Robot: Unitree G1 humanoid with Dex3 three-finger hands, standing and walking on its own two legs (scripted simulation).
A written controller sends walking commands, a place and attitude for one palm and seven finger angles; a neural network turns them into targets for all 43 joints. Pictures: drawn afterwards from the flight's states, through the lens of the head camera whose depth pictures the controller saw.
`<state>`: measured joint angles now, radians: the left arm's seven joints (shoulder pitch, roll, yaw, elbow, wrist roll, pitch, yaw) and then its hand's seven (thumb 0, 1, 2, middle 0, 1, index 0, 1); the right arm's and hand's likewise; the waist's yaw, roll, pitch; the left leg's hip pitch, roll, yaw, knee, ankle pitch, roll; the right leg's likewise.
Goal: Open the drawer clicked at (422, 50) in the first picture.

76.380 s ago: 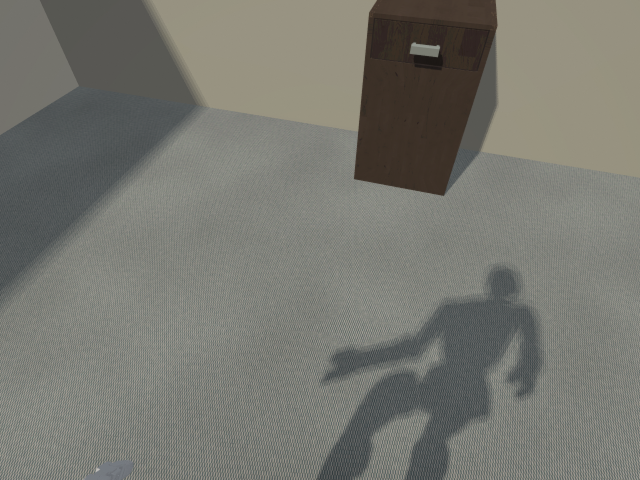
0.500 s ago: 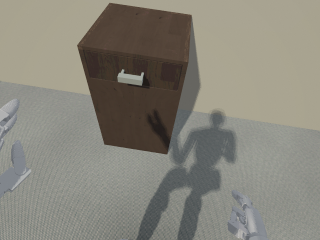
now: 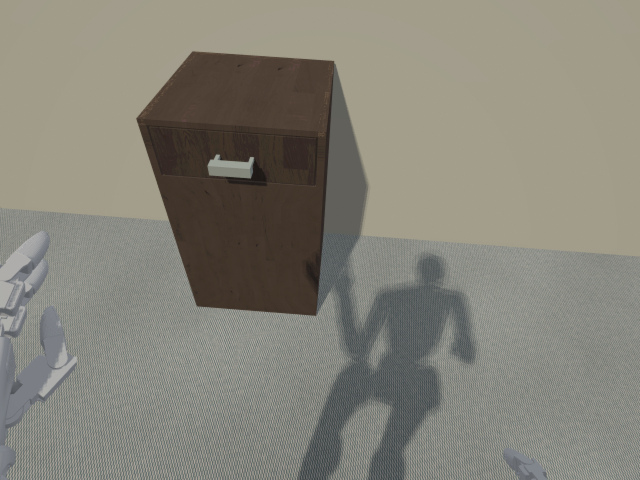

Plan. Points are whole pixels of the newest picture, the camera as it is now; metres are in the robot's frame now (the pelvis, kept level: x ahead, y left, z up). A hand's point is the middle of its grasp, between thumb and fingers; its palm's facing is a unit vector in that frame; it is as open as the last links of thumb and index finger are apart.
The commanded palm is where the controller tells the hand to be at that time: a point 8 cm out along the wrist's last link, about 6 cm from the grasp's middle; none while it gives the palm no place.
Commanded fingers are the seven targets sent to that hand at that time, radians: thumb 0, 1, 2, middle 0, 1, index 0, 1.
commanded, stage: stop stepping back and stand still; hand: left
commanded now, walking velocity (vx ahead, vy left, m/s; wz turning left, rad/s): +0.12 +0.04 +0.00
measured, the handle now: (232, 164) +0.85 +0.24 -0.09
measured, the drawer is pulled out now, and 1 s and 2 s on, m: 0.00 0.00 0.00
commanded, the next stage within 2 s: let the arm hang, fingers relaxed in 0.40 s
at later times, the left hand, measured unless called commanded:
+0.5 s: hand (29, 381) +0.18 +0.27 +0.13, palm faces +0.38 -0.84 -0.38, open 7.4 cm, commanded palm none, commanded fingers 0.00 0.90 0.90 -0.20 -0.30 -0.20 -0.30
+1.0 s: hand out of the picture +0.04 +0.21 -0.18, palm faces +0.02 -0.98 -0.22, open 7.1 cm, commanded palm none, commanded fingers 0.00 0.90 0.90 -0.20 -0.30 -0.20 -0.30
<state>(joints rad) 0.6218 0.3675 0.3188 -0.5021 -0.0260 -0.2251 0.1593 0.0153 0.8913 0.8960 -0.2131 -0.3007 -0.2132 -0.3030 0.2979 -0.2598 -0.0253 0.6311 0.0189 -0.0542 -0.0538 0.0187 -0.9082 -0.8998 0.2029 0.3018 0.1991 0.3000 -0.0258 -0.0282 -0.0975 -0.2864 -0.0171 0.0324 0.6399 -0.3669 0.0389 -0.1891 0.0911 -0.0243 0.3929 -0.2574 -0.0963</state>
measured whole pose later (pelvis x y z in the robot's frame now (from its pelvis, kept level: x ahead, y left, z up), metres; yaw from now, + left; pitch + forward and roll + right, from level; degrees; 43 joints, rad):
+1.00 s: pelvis -0.02 +0.01 -0.01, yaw +1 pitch -2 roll -1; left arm 0.22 0.24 0.03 0.95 0.01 0.02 0.02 -0.01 0.95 0.90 -0.21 -0.30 -0.20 -0.30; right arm 0.29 -0.19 -0.02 0.98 -0.01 0.02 -0.02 0.01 -0.91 -0.90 0.20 0.30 0.20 0.30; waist -0.01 -0.05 0.10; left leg -0.16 0.00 0.00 0.52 -0.33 0.02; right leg -0.21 0.06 -0.03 0.49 -0.24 -0.05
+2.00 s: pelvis -0.02 +0.00 +0.00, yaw +1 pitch -2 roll +0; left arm 0.17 0.24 0.02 1.13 0.01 -0.01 0.02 0.01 0.91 0.90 -0.20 -0.30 -0.20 -0.30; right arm 0.23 -0.22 -0.01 1.11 -0.01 0.00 -0.02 0.01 -0.91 -0.90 0.20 0.30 0.20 0.30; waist -0.01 0.01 0.07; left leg -0.09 -0.01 0.02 0.35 -0.23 0.01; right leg -0.16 0.06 -0.01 0.36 -0.17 -0.06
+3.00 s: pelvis +0.20 +0.00 -0.03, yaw -1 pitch +0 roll +0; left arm 0.11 0.17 0.06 1.00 0.02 -0.05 -0.01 0.01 0.92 0.90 -0.20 -0.30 -0.20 -0.30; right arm 0.56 -0.06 -0.01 1.23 0.00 -0.03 -0.03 0.01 -0.91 -0.90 0.21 0.30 0.20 0.30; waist -0.03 0.00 0.14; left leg 0.03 0.04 0.09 0.71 -0.53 0.01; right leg -0.43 0.00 -0.15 0.68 -0.23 -0.10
